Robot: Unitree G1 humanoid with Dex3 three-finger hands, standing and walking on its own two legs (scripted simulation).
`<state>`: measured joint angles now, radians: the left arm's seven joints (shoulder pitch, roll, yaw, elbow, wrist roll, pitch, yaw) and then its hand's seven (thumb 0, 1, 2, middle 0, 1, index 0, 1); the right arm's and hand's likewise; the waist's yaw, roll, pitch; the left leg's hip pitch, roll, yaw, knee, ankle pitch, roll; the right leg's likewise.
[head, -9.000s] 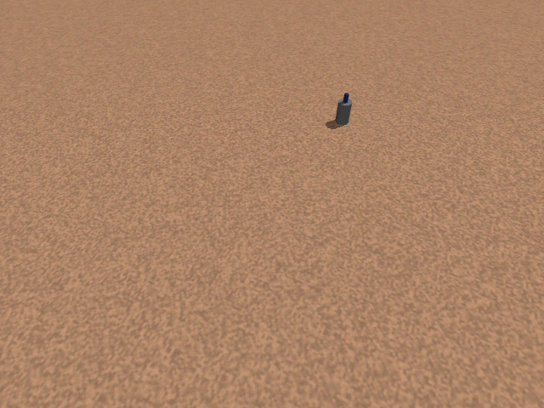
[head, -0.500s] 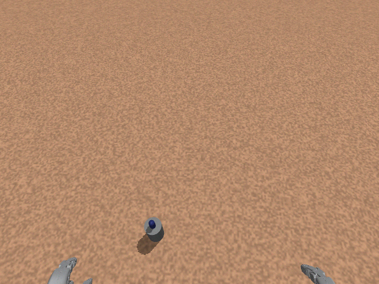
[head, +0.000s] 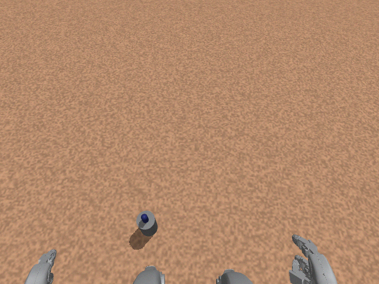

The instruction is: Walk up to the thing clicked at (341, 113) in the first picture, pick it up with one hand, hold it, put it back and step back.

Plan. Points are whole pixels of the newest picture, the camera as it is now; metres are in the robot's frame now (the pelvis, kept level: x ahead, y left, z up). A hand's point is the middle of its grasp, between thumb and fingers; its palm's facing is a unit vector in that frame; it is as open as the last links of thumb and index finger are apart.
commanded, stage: go down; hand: left
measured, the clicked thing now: (146, 222) +0.41 +0.18 -0.62
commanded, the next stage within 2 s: none
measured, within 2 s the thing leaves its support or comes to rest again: neither
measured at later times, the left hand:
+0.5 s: hand out of the picture +0.15 +0.29 -0.16, palm faces +0.10 -0.96 -0.28, open 17.5 cm
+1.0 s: hand (68, 242) +0.26 +0.35 -0.25, palm faces +0.15 -0.97 -0.18, open 17.5 cm
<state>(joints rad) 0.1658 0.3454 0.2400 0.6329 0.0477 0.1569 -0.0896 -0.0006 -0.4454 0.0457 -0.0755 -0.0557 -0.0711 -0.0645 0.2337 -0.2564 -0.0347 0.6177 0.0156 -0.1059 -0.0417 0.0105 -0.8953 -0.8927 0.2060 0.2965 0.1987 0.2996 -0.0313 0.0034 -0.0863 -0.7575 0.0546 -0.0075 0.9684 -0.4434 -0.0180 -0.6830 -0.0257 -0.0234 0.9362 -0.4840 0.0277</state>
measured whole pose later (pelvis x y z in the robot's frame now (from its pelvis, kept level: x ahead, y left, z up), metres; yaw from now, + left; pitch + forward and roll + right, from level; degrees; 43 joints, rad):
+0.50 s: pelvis -0.02 +0.00 -0.06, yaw +0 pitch +21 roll -2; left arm 0.21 0.40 0.35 0.51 -0.02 0.08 -0.21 -0.01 -0.56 0.01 -0.08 -0.04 -0.08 -0.05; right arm 0.21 -0.25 -0.02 0.55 -0.01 -0.20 -0.07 0.01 -0.93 -0.90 0.21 0.30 0.20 0.30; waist -0.03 0.00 -0.14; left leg -1.11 0.06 -0.04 1.28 -0.53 -0.02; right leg -1.02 -0.02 -0.04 1.25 -0.59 0.02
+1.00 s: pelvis -0.07 -0.01 -0.20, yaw -3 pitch +32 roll -4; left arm -0.28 0.63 0.63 0.89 -0.13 -0.29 -0.49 -0.01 -0.55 0.07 -0.05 -0.07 -0.04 -0.08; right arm 0.14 -0.29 0.03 0.65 -0.03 -0.18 -0.03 0.01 -0.90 -0.90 0.21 0.30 0.20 0.30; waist -0.04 -0.01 -0.17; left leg -1.73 0.07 -0.08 1.80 -0.62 -0.03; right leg -1.64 0.00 -0.04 1.78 -0.69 0.02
